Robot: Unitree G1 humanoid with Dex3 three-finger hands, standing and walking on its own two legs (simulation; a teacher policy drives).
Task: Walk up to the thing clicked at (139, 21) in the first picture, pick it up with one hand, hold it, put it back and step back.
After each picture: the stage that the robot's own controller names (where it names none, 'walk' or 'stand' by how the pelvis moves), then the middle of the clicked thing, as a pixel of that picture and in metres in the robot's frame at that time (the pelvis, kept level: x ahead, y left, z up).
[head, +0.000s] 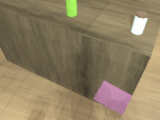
stand; (139, 22) +0.80 -0.28 -0.02
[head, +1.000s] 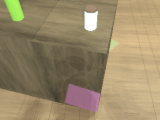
walk; (90, 17) +0.75 +0.03 +0.01
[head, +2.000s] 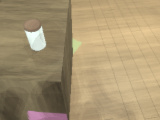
stand; (35, 35) +0.55 +0.22 +0.02
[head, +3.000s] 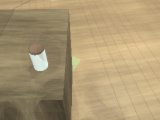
stand; (38, 57) +0.52 +0.23 -0.02
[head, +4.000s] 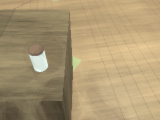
stand; (38, 58) +0.52 +0.23 -0.03
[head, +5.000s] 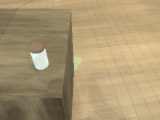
stand; (39, 55) +0.54 +0.23 -0.03
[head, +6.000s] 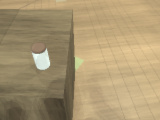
stand; (40, 56) +0.54 +0.23 -0.03
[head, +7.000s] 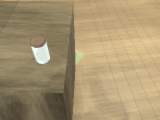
rise first; (40, 50) +0.54 +0.22 -0.02
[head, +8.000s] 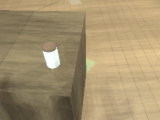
rise first; (51, 55) +0.55 +0.22 -0.02
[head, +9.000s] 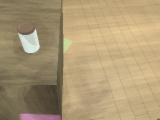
go down; (28, 37) +0.56 +0.20 +0.00
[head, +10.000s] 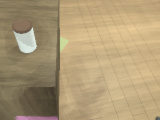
go down; (25, 36) +0.54 +0.21 +0.02
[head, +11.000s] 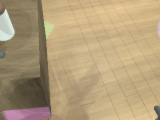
close in; out of the picture +0.55 +0.23 +0.06
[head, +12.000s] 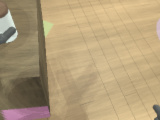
close; (1, 22) +0.54 +0.21 +0.06
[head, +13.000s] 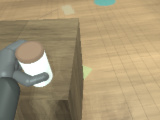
lift; (36, 65) +0.30 +0.15 +0.21
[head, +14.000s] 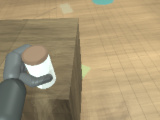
hold; (40, 67) +0.32 +0.15 +0.18
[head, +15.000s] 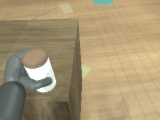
hold; (40, 71) +0.32 +0.15 +0.17
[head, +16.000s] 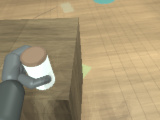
hold; (39, 68) +0.32 +0.15 +0.17
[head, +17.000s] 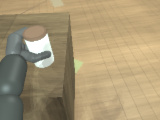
crouch; (39, 47) +0.40 +0.15 +0.18
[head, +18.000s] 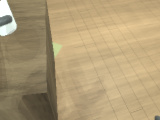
lower; out of the picture +0.51 +0.22 +0.18
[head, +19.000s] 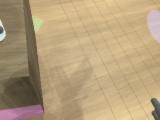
lower; out of the picture +0.53 +0.21 +0.08
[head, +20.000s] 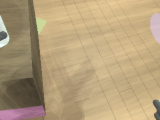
lower; out of the picture +0.52 +0.22 +0.06
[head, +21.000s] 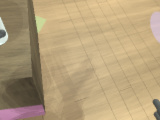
lower; out of the picture +0.52 +0.22 +0.07
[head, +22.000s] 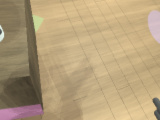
lower; out of the picture +0.52 +0.22 +0.07
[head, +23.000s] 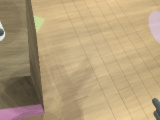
open; out of the picture +0.53 +0.22 +0.07
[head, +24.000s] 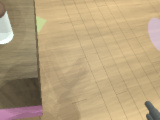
sink last; out of the picture +0.52 +0.21 +0.06
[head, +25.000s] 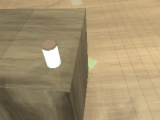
sink last; (51, 53) +0.53 +0.21 +0.02
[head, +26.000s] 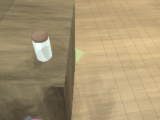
stand; (42, 46) +0.52 +0.20 +0.03
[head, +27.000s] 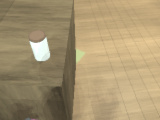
stand; (39, 46) +0.53 +0.22 +0.04
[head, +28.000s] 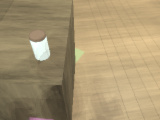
stand; (40, 45) +0.53 +0.21 +0.03
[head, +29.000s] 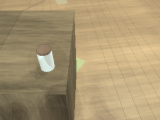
stand; (45, 58) +0.53 +0.21 -0.02
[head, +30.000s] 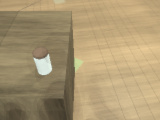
stand; (42, 61) +0.51 +0.21 -0.03
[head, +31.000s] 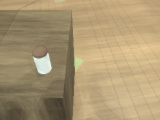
stand; (42, 60) +0.51 +0.22 -0.03
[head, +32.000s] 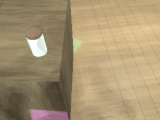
walk; (36, 42) +0.54 +0.23 -0.01
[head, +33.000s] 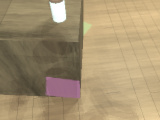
walk; (57, 8) +0.71 +0.16 +0.01
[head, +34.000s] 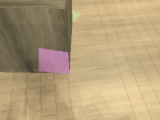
walk; out of the picture +0.96 +0.26 +0.00
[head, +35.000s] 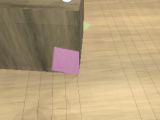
stand; out of the picture +1.14 +0.19 -0.01
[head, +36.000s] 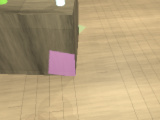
stand; out of the picture +1.15 +0.21 -0.03
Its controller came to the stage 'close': yes
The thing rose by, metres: 0.22
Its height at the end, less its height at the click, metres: +0.00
